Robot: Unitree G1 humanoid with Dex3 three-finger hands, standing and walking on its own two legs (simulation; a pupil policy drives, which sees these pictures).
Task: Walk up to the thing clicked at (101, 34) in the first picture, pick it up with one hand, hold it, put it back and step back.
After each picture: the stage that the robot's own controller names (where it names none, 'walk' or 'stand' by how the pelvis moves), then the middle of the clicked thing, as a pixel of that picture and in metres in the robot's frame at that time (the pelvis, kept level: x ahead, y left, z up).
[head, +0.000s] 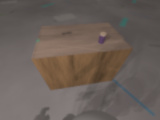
stand; (102, 38) +0.86 -0.07 +0.02
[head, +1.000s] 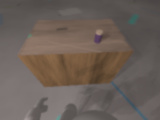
sink last; (98, 36) +0.76 -0.02 +0.04
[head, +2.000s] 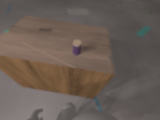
rise first; (76, 47) +0.54 +0.17 +0.05
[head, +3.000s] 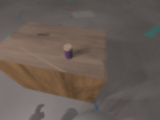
stand; (68, 51) +0.51 +0.21 +0.04
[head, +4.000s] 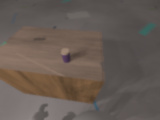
stand; (66, 55) +0.49 +0.22 +0.02
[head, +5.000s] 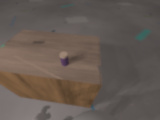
stand; (64, 59) +0.48 +0.24 +0.01
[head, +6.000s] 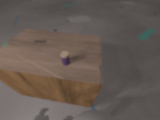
stand; (65, 58) +0.48 +0.23 +0.01
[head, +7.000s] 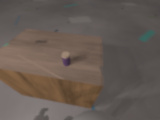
stand; (66, 59) +0.48 +0.22 +0.01
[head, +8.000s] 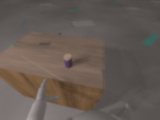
rise first; (68, 61) +0.47 +0.22 +0.02
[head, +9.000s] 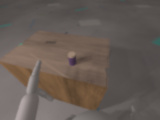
go down; (72, 58) +0.49 +0.21 +0.02
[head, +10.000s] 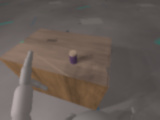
go down; (73, 57) +0.50 +0.21 +0.02
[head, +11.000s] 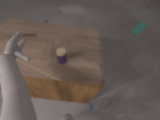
go down; (61, 56) +0.46 +0.20 +0.04
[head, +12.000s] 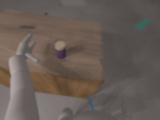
close in; (61, 50) +0.48 +0.20 +0.06
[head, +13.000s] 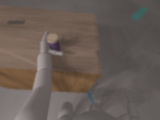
close; (54, 44) +0.50 +0.22 +0.09
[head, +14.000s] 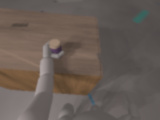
lift; (56, 49) +0.46 +0.21 +0.09
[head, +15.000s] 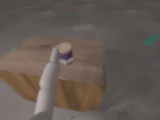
lift; (66, 54) +0.33 +0.15 +0.24
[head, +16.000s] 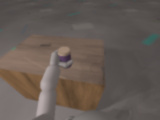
hold; (65, 57) +0.34 +0.17 +0.21
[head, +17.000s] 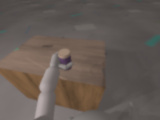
hold; (65, 59) +0.33 +0.17 +0.20
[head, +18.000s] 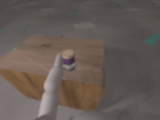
crouch; (69, 60) +0.34 +0.15 +0.18
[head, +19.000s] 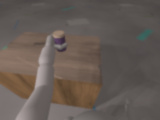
crouch; (60, 41) +0.45 +0.20 +0.23
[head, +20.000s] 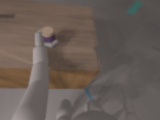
lower; (49, 37) +0.52 +0.22 +0.09
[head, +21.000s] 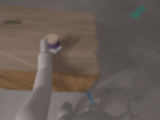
lower; (54, 44) +0.49 +0.21 +0.09
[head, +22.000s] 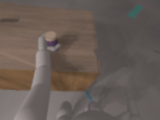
lower; (52, 42) +0.51 +0.21 +0.09
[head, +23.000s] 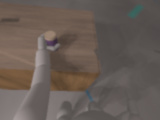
lower; (52, 41) +0.51 +0.21 +0.09
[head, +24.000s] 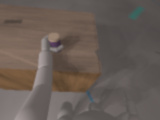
draw back; (55, 43) +0.50 +0.20 +0.09
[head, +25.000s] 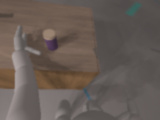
rise; (51, 40) +0.50 +0.21 +0.09
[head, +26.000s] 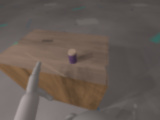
sink last; (72, 56) +0.49 +0.19 +0.06
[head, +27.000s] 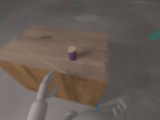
stand; (72, 53) +0.51 +0.19 +0.05
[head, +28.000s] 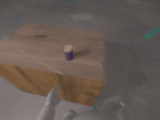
stand; (68, 53) +0.50 +0.20 +0.06
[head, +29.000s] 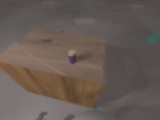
stand; (72, 56) +0.52 +0.19 +0.02
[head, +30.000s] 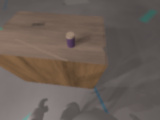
walk; (70, 40) +0.59 +0.19 +0.04
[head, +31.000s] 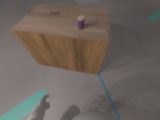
walk; (81, 22) +0.87 +0.16 +0.04
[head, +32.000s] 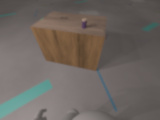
stand; (84, 23) +1.12 +0.20 +0.03
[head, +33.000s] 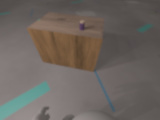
stand; (82, 25) +1.11 +0.19 +0.01
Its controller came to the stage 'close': yes
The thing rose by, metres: 0.22
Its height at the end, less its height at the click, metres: +0.00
